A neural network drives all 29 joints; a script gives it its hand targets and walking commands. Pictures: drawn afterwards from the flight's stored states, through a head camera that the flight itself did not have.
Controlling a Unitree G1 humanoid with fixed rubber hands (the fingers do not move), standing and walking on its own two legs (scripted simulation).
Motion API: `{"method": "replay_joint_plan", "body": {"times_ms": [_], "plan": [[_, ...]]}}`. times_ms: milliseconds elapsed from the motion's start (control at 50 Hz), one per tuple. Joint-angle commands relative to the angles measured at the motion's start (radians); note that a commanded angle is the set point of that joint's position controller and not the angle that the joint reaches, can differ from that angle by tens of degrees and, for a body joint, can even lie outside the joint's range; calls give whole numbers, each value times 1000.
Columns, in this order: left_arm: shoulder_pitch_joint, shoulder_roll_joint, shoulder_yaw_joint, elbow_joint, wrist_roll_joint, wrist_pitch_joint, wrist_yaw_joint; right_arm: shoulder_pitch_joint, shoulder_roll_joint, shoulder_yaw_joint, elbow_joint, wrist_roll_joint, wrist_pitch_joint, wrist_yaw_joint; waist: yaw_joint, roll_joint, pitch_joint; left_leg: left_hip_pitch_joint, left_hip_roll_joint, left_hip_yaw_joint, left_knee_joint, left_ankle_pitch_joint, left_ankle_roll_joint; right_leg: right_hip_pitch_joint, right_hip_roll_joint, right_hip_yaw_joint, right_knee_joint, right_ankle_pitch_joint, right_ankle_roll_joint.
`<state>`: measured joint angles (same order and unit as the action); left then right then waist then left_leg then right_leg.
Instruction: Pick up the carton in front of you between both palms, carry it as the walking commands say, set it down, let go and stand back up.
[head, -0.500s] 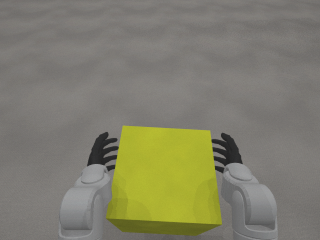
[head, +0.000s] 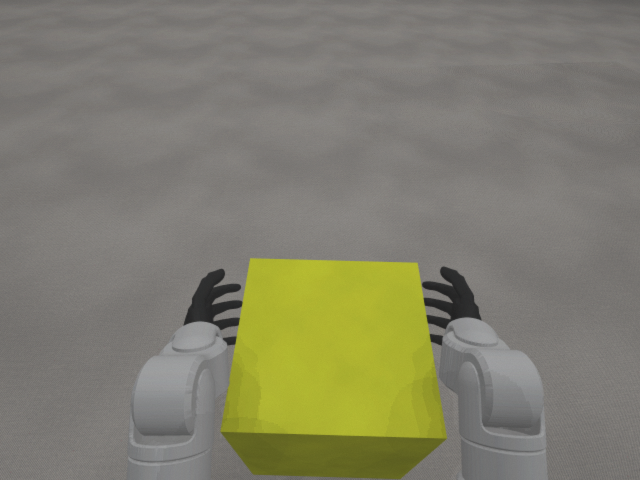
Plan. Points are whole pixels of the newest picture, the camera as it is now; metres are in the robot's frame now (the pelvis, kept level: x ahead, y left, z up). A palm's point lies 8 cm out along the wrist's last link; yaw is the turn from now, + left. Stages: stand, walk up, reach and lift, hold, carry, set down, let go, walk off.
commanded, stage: carry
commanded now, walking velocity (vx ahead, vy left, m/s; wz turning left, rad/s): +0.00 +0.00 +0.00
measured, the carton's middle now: (329, 375) +0.27 +0.00 -0.01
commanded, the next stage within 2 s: hold in 1.54 s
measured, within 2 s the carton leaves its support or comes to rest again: neither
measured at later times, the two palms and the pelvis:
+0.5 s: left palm (202, 322) +0.28 +0.15 +0.10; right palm (449, 325) +0.28 -0.14 +0.10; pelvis +0.01 +0.01 -0.01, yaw -1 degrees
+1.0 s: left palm (204, 350) +0.26 +0.15 +0.06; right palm (449, 357) +0.26 -0.14 +0.06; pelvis -0.02 +0.01 +0.00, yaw -1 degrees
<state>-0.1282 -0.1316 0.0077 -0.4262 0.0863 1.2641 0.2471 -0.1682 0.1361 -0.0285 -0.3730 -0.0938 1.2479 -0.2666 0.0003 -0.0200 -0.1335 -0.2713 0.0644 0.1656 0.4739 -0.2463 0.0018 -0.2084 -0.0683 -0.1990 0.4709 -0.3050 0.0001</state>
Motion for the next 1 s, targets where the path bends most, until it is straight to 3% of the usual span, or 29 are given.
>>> {"method": "replay_joint_plan", "body": {"times_ms": [0, 160, 280, 560, 700, 820, 980], "plan": [[-359, -890, -465, -75, -290, -25, -186, -309, 899, 457, -68, 314, -15, 217, 2, 83, -220, 144, 133, -95, 13, 683, -6, 75, -100, 76, 32, 501, 31], [-360, -951, -455, -63, -293, -45, -187, -338, 955, 469, -93, 321, -33, 213, -1, 37, -275, 162, 116, -79, 71, 694, 6, 91, -92, 76, 69, 555, 31], [-351, -955, -453, -69, -291, -52, -190, -336, 960, 481, -105, 323, -38, 214, -2, 21, -272, 141, 108, -77, 81, 603, 9, 94, -100, 82, 71, 557, 25], [-364, -922, -464, -42, -285, -38, -200, -347, 926, 488, -77, 315, -23, 227, -2, 26, -177, 88, 111, -92, 10, 344, 13, 41, -109, 99, 4, 318, 9], [-414, -940, -491, 91, -267, -82, -268, -400, 940, 509, 57, 296, -63, 297, 0, 21, -144, 66, 108, -95, -24, 246, 16, 16, -107, 108, -28, 232, 2], [-504, -1017, -502, 197, -260, -188, -352, -481, 1015, 519, 160, 280, -171, 374, -2, 21, -158, 64, 107, -96, -41, 188, 17, 12, -108, 115, -44, 181, -2], [-491, -1012, -449, 363, -194, -328, -418, -463, 1011, 473, 309, 211, -313, 437, -2, 22, -187, 69, 110, -96, -35, 202, 15, 17, -107, 115, -37, 193, -2]]}}
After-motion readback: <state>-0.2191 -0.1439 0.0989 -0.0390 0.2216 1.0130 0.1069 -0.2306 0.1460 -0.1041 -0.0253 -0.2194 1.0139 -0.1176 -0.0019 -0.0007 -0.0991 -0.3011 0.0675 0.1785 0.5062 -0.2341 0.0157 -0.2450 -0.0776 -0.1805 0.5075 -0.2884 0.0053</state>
